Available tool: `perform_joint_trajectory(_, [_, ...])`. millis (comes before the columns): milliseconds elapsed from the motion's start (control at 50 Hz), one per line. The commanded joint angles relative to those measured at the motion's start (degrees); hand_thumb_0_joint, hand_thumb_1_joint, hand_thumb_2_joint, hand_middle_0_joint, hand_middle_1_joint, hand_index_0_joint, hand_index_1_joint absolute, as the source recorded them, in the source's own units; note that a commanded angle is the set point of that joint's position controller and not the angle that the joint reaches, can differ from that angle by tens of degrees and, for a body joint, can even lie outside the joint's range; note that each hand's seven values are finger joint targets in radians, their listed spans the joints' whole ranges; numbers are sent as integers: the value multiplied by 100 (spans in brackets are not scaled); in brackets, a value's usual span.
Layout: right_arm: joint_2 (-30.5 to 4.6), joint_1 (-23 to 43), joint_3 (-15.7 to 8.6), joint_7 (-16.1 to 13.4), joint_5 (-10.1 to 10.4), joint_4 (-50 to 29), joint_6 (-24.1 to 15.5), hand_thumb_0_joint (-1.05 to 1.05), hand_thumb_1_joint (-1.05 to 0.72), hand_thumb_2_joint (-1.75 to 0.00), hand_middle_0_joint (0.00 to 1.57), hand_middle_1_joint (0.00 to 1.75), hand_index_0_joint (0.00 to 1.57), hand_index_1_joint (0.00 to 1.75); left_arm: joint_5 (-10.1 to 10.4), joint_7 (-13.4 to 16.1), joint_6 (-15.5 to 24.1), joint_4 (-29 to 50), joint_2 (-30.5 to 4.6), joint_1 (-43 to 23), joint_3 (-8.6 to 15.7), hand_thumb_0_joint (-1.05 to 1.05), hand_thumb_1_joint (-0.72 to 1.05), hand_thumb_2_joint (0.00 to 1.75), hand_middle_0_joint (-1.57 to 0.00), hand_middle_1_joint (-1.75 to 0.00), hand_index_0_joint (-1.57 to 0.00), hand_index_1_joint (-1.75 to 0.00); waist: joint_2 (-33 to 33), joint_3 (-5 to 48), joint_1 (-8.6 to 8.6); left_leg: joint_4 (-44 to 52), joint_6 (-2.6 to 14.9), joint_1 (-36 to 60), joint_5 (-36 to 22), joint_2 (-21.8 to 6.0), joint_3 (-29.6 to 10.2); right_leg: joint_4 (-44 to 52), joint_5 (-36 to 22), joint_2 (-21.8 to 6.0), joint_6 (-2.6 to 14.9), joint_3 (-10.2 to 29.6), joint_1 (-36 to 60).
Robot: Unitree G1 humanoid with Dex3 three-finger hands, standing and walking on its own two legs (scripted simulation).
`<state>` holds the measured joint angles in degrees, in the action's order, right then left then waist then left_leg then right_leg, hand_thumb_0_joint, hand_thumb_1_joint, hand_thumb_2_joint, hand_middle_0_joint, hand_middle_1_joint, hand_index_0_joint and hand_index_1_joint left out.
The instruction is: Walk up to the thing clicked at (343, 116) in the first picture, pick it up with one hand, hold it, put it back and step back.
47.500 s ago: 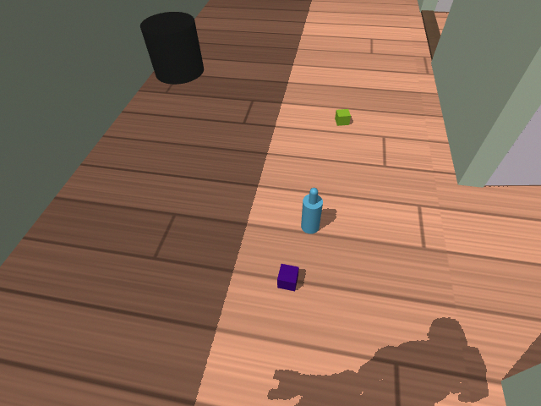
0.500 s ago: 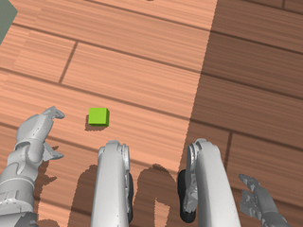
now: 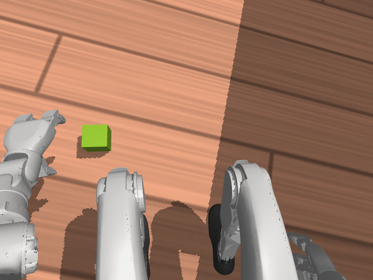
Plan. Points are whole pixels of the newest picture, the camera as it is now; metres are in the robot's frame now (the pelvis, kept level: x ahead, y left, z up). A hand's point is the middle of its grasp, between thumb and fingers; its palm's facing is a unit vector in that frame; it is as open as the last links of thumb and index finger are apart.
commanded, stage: rise first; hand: left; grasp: from above
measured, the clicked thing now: (97, 138) +0.45 +0.27 -0.33
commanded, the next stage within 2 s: approach in 0.94 s
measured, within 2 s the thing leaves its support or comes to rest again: neither
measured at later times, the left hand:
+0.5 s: hand (54, 146) +0.39 +0.33 -0.19, palm faces -0.46 -0.08 -0.89, open 12.4 cm
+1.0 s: hand (59, 143) +0.41 +0.32 -0.20, palm faces -0.44 -0.06 -0.89, open 12.8 cm
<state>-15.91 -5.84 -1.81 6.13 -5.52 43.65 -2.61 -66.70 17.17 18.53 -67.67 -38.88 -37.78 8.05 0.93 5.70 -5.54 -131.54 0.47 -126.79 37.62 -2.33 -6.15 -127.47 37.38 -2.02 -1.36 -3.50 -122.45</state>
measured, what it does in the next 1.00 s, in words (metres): stands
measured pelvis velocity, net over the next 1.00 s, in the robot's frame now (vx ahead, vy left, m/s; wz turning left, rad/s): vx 0.01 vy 0.00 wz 0.00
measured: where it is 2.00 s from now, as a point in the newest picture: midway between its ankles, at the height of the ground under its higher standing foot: (181, 255)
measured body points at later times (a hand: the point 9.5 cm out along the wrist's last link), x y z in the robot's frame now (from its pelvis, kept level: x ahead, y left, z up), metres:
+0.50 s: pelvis +0.01 +0.00 -0.03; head +0.23 +0.06 +0.36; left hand +0.41 +0.33 -0.14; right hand +0.11 -0.28 -0.15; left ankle +0.09 +0.12 -0.33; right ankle +0.11 -0.13 -0.33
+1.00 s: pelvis +0.01 +0.00 -0.04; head +0.24 +0.06 +0.35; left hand +0.42 +0.32 -0.15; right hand +0.11 -0.29 -0.16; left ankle +0.09 +0.12 -0.33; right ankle +0.11 -0.13 -0.33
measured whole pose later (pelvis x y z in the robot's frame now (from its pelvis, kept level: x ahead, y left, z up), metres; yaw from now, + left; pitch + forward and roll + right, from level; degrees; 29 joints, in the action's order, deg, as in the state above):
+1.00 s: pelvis +0.01 +0.00 -0.04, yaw +0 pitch +33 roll -6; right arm -15.5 -4.5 -1.3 7.8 -9.9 46.1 -2.3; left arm -75.5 26.1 20.3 -77.7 -41.6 -43.8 9.6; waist 1.8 4.0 -8.6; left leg -138.6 -0.4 -132.4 39.6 -2.0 -6.9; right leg -134.9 39.3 -1.7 -1.1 -3.3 -128.6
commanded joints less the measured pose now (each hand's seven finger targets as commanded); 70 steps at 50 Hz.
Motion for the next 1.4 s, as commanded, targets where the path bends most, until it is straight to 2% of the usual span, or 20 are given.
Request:
perform_joint_trajectory(0, [-1272,-778,-437,-19,-59,-208,-59,0,-90,-90,20,30,20,30,-64,321,-15,508,-1586,-1385,261,0,-29,81,-29,-75,-28,-75,-1272,3395,52,1572,92,2923,-250,217,297,1246,-371,241,314,-402,1158])
perform_joint_trajectory(100, [-1309,-797,-465,14,-108,-124,-42,0,-91,-90,20,30,20,30,-154,385,36,595,-1652,-1546,282,0,-25,76,-32,-73,-32,-73,-1350,3551,30,1448,73,3067,-553,194,228,996,-605,221,301,-427,1008])
perform_joint_trajectory(300, [-1230,-823,-438,73,-247,-51,47,0,-91,-91,20,30,20,30,-397,627,244,394,-1820,-1611,421,0,-24,75,-34,-71,-34,-71,-1092,3690,-36,982,141,2610,-836,260,486,979,-837,275,289,-324,1393])
perform_joint_trajectory(380, [-1247,-808,-455,73,-291,1,68,0,-91,-90,20,30,20,30,-488,752,273,230,-1806,-1593,448,0,-24,76,-33,-73,-33,-72,-1117,3650,-37,946,142,2597,-778,256,451,880,-760,276,303,-344,1216])
perform_joint_trajectory(420, [-1243,-795,-446,77,-315,2,63,0,-91,-90,20,30,20,30,-538,781,281,166,-1705,-1693,349,0,-27,78,-31,-74,-31,-75,-1225,3483,-110,958,136,2547,-681,257,440,830,-681,265,300,-366,1080])
perform_joint_trajectory(480, [-1263,-793,-463,73,-327,21,84,0,-91,-90,20,30,20,30,-635,858,305,227,-1870,-1755,430,0,-25,77,-33,-73,-33,-73,-1257,3704,-74,897,129,2621,-756,261,446,805,-740,289,301,-370,1115])
perform_joint_trajectory(540, [-1251,-816,-441,90,-350,49,78,0,-91,-90,20,30,20,30,-645,934,284,115,-1745,-1564,424,0,-28,78,-30,-76,-31,-76,-1201,3596,-64,912,135,2612,-862,267,429,721,-813,271,287,-382,1090])
perform_joint_trajectory(560, [-1272,-773,-467,91,-352,56,65,0,-91,-90,20,30,20,30,-663,954,284,70,-1806,-1727,412,0,-26,77,-30,-77,-31,-76,-1227,3562,-133,887,137,2597,-802,242,402,674,-782,281,294,-408,988])
perform_joint_trajectory(700, [-1259,-832,-441,94,-392,72,48,0,-91,-90,20,30,20,30,-742,1097,244,-41,-1802,-1751,441,0,-29,79,-28,-81,-29,-80,-1324,3619,-129,832,127,2589,-881,268,459,649,-856,280,285,-384,1040])
perform_joint_trajectory(860, [-1267,-857,-395,111,-448,100,4,0,-91,-90,20,30,20,30,-748,1120,165,-362,-1796,-1800,392,0,-32,81,-24,-85,-26,-83,-1108,3491,-236,699,161,2337,-779,283,486,693,-843,276,274,-362,1086])
perform_joint_trajectory(880, [-1276,-868,-397,110,-472,138,-4,0,-91,-90,20,30,20,30,-747,1111,189,-188,-1825,-2028,363,0,-33,83,-24,-86,-25,-84,-1101,3492,-291,684,168,2278,-764,285,494,705,-865,286,272,-355,1115])
perform_joint_trajectory(960, [-1307,-821,-381,105,-463,107,-16,0,-91,-90,20,30,20,30,-761,1122,163,-365,-1852,-1922,425,0,-34,84,-22,-87,-24,-85,-1329,3447,-222,772,141,2428,-641,280,447,606,-653,264,283,-409,900])
perform_joint_trajectory(1000, [-1304,-813,-375,120,-473,140,-34,0,-91,-90,20,30,20,30,-763,1110,167,-394,-1742,-2056,302,0,-36,86,-22,-87,-22,-86,-1257,3398,-318,739,142,2380,-592,283,420,618,-654,281,288,-433,828])
perform_joint_trajectory(1020, [-1317,-822,-368,119,-470,128,-25,0,-91,-90,20,30,20,30,-773,1130,190,-321,-1856,-2114,392,0,-44,94,-22,-81,-19,-85,-1294,3478,-299,743,144,2385,-656,284,419,602,-693,275,284,-429,879])
perform_joint_trajectory(1040, [-1297,-892,-370,123,-461,138,-32,0,-90,-90,20,30,20,30,-780,1142,193,-292,-1881,-2098,374,0,-44,91,-14,-89,-15,-93,-1310,3449,-295,696,144,2352,-704,292,460,637,-780,277,294,-398,967])
perform_joint_trajectory(1060, [-1290,-889,-361,135,-488,133,-43,0,-91,-90,20,30,20,30,-777,1149,173,-385,-1657,-1973,265,0,-47,93,-12,-97,-13,-97,-1280,3416,-344,689,152,2339,-740,292,466,640,-823,268,273,-398,985])
perform_joint_trajectory(1200, [-1349,-1075,-262,149,-505,254,-147,0,-91,-90,20,30,20,30,-855,1318,121,-614,-1119,-3076,-344,0,-53,99,-7,-104,-8,-102,-1418,3290,-863,662,130,2402,-630,258,343,581,-766,291,266,-517,638])
perform_joint_trajectory(1300, [-1394,-1078,-179,141,-550,230,-239,0,-91,-90,20,30,20,30,-977,1653,-222,-899,-1342,-3435,-231,0,-56,102,-7,-103,-7,-103,-1724,3498,-849,669,104,2479,-619,243,420,546,-814,303,284,-502,696])
perform_joint_trajectory(1360, [-1403,-1140,-91,166,-577,142,-254,0,-91,-90,20,30,20,30,-1018,1748,-560,-1071,-1627,-3419,42,0,-56,101,-7,-103,-7,-102,-1745,3624,-823,628,128,2451,-756,253,498,575,-1037,292,288,-452,927])
perform_joint_trajectory(1380, [-1379,-1094,-63,181,-567,126,-268,0,-91,-90,20,30,20,30,-1000,1727,-674,-1240,-1614,-3390,21,0,-57,102,-7,-102,-7,-102,-1768,3588,-808,619,129,2389,-706,253,533,580,-1021,298,312,-426,923])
